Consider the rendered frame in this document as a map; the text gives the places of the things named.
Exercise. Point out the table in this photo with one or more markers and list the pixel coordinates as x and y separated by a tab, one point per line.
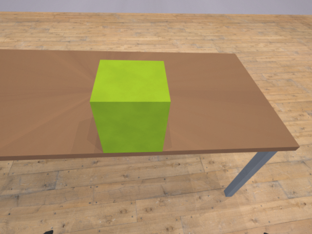
216	107

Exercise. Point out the carton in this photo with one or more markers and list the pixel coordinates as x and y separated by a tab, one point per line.
130	102

